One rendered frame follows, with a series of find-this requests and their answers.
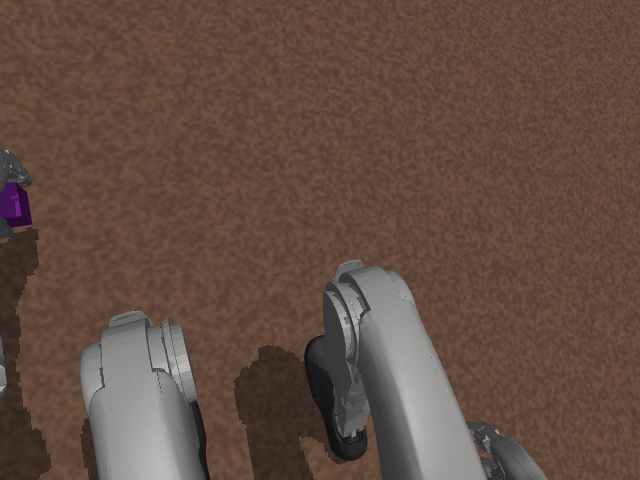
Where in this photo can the left robot foot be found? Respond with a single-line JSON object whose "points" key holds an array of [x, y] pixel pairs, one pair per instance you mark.
{"points": [[202, 438]]}

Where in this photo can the left robot hand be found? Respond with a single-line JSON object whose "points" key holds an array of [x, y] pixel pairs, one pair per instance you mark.
{"points": [[11, 170]]}

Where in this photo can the right robot hand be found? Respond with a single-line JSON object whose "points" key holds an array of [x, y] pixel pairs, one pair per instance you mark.
{"points": [[510, 461]]}

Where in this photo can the small box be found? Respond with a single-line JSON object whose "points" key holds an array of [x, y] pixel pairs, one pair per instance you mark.
{"points": [[14, 205]]}

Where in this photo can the right robot foot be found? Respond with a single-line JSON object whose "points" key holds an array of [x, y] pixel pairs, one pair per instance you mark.
{"points": [[321, 387]]}

